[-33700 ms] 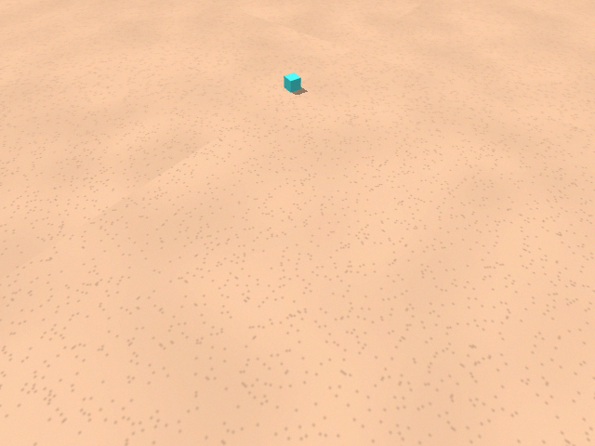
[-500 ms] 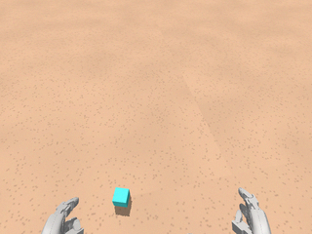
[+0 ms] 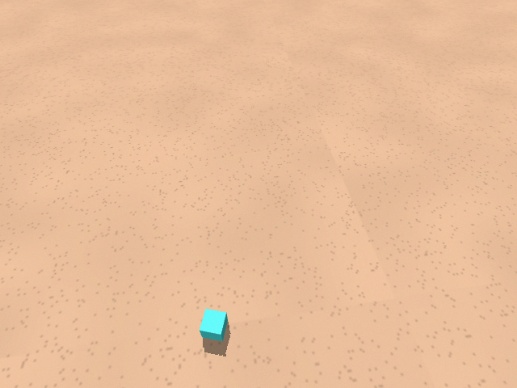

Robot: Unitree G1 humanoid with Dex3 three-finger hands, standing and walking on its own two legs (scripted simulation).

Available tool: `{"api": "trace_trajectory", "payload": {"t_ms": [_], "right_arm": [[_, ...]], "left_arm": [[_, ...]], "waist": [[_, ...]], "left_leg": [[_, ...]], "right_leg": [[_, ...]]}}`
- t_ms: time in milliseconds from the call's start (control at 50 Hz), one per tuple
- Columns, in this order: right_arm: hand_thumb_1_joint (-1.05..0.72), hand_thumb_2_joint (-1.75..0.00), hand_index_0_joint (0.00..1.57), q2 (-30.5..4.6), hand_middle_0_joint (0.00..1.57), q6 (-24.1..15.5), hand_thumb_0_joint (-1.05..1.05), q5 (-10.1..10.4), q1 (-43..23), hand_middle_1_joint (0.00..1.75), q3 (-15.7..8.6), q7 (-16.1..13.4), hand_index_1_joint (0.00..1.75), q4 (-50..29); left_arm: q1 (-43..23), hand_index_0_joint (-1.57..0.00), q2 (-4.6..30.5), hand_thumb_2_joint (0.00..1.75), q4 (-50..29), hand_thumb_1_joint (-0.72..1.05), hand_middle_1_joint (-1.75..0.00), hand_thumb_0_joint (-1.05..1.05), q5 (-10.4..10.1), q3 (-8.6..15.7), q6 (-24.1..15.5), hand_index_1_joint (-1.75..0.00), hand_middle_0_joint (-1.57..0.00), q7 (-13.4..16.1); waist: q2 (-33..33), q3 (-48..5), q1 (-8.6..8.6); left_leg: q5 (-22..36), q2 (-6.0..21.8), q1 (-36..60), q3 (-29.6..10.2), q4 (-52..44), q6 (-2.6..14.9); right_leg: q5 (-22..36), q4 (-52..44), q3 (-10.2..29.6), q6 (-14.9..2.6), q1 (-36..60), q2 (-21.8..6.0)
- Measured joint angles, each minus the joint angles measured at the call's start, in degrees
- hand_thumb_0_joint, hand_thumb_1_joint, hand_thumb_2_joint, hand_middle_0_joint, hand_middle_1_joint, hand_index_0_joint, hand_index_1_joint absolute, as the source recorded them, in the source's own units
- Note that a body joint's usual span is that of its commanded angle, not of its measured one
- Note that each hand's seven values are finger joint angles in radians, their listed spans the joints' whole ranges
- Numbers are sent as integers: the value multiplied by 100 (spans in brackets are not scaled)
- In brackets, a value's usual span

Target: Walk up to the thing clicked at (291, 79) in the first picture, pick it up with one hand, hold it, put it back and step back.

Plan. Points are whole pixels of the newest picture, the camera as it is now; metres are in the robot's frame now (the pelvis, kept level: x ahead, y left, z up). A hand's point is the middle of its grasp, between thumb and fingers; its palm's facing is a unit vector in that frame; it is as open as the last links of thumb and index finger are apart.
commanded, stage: stand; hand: left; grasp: from above
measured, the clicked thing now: (214, 325) +0.45 +0.17 -0.72
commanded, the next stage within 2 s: none
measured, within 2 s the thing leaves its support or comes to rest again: neither
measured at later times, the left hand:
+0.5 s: hand out of the picture +0.04 +0.23 -0.14, palm faces +0.04 -0.94 -0.35, open 7.4 cm
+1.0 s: hand out of the picture +0.06 +0.23 -0.14, palm faces +0.01 -0.94 -0.33, open 7.4 cm
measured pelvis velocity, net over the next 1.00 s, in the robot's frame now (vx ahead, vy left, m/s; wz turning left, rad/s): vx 0.00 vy -0.02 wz -0.01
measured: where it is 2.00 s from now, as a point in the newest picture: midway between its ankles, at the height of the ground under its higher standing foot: outside the picture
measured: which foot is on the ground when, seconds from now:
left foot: down 0.00-1.00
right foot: down 0.00-1.00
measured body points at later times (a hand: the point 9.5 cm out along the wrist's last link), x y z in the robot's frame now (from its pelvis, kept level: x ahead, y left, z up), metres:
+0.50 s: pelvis -0.01 -0.01 +0.02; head -0.01 -0.02 +0.47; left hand +0.04 +0.28 -0.12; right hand +0.06 -0.30 -0.13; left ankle -0.01 +0.11 -0.73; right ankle +0.02 -0.14 -0.73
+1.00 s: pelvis +0.00 -0.02 +0.02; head +0.00 -0.02 +0.47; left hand +0.06 +0.27 -0.12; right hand +0.06 -0.30 -0.13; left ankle -0.01 +0.11 -0.73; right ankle +0.02 -0.14 -0.73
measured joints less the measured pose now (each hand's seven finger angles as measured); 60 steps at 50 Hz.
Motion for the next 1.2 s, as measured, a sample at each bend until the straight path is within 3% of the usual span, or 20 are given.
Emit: {"api": "trace_trajectory", "payload": {"t_ms": [400,1200], "right_arm": [[-91,-90,20,-62,20,55,0,106,-276,30,57,3,30,732],[-91,-90,20,-221,20,9,0,148,-442,30,179,52,30,991]], "left_arm": [[-424,-21,13,90,1156,90,-30,0,-39,-49,-139,-30,-21,-22],[-785,-21,133,90,1408,90,-30,0,-123,-77,-186,-30,-21,-127]], "waist": [[91,75,-23],[74,108,-98]], "left_leg": [[704,47,827,-43,-1274,-88],[770,138,914,9,-1600,-138]], "right_leg": [[633,-1175,-62,-57,797,49],[723,-1496,-18,-105,853,143]]}}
